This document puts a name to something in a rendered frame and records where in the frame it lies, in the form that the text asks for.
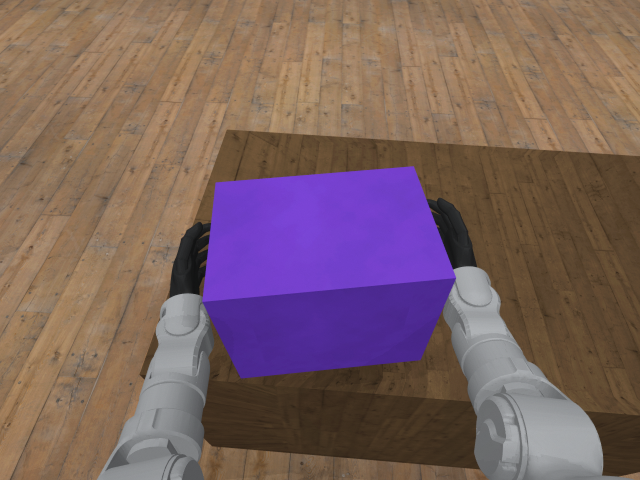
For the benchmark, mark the robot right hand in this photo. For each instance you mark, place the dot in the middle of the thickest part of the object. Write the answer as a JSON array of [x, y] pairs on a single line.
[[454, 233]]

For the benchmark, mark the pedestal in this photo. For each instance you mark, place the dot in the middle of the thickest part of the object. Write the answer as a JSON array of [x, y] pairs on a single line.
[[558, 234]]

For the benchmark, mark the robot right upper arm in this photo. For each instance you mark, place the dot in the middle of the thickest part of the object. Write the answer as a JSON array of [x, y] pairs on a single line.
[[523, 437]]

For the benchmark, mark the carton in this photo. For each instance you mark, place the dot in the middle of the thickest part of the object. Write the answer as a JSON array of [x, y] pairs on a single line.
[[324, 271]]

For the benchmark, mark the robot left upper arm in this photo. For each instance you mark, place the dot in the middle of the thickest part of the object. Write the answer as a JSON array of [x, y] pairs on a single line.
[[171, 467]]

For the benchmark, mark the left robot forearm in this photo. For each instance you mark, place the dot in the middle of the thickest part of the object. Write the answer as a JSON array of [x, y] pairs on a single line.
[[168, 416]]

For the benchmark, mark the right robot forearm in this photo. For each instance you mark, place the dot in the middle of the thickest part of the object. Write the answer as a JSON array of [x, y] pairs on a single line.
[[488, 354]]

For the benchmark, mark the robot left hand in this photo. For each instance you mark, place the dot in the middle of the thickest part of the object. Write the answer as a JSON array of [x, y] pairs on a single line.
[[186, 274]]

